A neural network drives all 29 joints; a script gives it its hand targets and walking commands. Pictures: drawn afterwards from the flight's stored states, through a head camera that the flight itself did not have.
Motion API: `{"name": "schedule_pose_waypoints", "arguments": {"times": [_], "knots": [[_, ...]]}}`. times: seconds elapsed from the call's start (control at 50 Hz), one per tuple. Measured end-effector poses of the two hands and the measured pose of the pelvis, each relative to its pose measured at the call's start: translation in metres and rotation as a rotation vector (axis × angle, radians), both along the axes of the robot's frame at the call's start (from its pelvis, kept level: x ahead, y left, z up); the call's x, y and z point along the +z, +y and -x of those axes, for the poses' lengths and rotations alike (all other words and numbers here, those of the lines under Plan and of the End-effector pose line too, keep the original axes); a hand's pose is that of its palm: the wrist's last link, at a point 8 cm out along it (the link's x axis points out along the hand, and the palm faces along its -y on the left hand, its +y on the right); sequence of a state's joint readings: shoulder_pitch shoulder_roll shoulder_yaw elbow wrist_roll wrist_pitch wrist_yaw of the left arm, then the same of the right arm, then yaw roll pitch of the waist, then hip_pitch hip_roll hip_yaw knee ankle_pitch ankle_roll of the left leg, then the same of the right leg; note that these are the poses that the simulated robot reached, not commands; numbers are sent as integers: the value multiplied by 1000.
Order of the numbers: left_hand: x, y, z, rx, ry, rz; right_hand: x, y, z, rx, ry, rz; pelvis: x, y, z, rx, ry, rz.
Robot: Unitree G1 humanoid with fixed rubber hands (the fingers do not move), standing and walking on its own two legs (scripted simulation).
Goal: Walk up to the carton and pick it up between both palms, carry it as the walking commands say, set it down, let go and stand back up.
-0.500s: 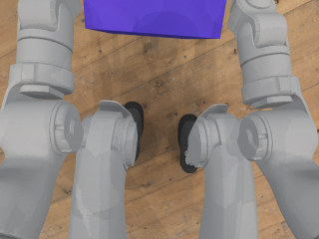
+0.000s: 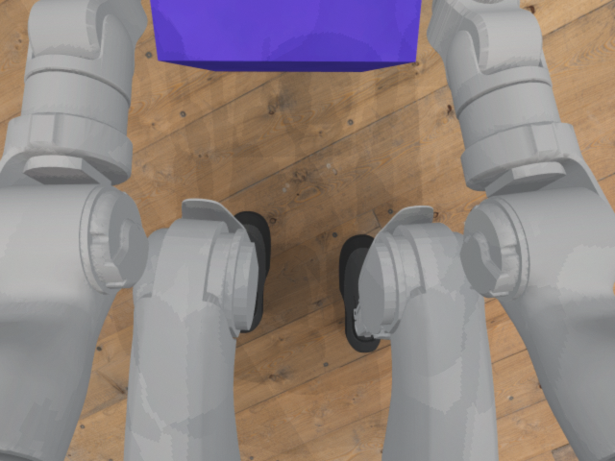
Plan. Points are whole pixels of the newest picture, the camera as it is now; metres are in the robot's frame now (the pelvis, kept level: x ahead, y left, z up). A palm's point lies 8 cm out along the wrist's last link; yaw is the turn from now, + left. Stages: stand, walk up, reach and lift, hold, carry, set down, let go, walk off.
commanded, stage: set down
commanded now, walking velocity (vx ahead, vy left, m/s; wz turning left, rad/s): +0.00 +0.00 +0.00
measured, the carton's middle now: out of the picture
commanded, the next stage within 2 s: none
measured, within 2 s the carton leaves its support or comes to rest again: rests again in 0.14 s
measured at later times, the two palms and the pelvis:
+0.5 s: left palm out of the picture +0.55 +0.21 -0.17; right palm out of the picture +0.56 -0.10 -0.18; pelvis +0.00 +0.01 -0.02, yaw -1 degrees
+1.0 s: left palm out of the picture +0.55 +0.21 -0.18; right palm out of the picture +0.56 -0.10 -0.18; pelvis +0.00 +0.00 -0.02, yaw -1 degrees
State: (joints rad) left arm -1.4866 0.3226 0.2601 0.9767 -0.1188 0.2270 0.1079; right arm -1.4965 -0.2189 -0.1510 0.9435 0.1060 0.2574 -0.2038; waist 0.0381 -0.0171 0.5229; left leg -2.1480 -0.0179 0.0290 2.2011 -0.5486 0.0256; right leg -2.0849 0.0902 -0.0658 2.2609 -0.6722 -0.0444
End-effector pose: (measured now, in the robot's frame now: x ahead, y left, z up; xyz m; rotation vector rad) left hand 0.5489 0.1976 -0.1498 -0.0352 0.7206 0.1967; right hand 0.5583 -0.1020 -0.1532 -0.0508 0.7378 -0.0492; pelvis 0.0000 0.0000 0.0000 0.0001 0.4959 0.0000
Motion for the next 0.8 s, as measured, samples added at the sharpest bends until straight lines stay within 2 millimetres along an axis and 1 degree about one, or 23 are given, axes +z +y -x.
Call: {"name": "schedule_pose_waypoints", "arguments": {"times": [0.08,0.16,0.34,0.5,0.8], "knots": [[-10,1,7,-32,35,-12,-12,0,9,11,33,7,-2,-1,3,-4,6,-2],[-15,7,9,-27,37,-12,-13,3,7,35,28,-20,-6,-1,5,-4,10,-1],[-19,8,6,-28,29,6,-16,4,4,26,29,-8,-14,4,5,-3,0,9],[-24,9,0,-42,31,8,-22,3,-1,31,17,-31,-17,10,2,-3,9,15],[-26,10,1,-48,14,26,-26,0,-1,49,-4,-82,-24,6,1,-6,1,0]]}}
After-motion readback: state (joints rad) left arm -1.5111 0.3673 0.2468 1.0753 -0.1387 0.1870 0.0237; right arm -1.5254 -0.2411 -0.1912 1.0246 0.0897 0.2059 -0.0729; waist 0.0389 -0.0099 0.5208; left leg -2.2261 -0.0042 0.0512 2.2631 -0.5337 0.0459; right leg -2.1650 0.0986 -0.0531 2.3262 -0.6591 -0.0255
